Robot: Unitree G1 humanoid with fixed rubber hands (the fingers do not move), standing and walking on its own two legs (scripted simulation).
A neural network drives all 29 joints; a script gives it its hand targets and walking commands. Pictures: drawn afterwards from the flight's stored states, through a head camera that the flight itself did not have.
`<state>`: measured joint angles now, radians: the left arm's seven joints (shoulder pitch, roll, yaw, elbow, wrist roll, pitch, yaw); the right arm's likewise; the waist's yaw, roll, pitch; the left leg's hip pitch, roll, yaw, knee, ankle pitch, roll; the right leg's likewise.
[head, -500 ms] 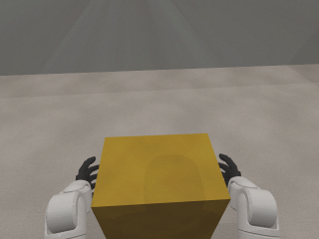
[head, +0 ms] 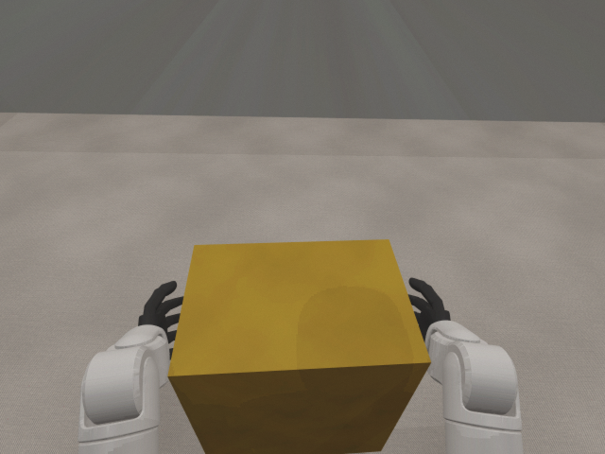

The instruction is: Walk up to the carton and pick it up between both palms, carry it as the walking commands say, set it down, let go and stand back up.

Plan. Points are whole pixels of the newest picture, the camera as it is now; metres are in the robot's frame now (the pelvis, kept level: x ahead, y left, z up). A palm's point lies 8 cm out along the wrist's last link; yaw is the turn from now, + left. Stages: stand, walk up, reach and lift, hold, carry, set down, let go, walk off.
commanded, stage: carry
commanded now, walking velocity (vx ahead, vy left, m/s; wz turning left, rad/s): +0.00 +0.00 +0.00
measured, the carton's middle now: (295, 356) +0.26 +0.01 +0.01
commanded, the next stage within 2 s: none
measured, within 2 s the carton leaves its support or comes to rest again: neither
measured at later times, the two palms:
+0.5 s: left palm (141, 360) +0.22 +0.19 +0.08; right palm (433, 362) +0.23 -0.15 +0.08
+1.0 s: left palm (162, 356) +0.23 +0.17 +0.08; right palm (453, 366) +0.22 -0.17 +0.08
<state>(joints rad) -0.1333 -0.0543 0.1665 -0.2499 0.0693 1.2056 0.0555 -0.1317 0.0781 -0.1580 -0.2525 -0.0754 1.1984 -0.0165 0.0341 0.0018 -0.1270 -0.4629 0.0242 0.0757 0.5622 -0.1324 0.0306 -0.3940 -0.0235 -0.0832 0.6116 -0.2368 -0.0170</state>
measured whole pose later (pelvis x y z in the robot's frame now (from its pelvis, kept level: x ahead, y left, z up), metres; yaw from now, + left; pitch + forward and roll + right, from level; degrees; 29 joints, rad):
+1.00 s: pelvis -0.03 +0.01 +0.01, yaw -1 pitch +3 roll +1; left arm -0.12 -0.08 0.17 -0.22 0.09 1.12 0.03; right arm -0.12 0.06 -0.16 -0.22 -0.07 1.12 0.00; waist -0.01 0.00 -0.12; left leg -0.39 0.02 0.09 0.53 -0.19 0.02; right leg -0.43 -0.03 -0.04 0.52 -0.14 -0.01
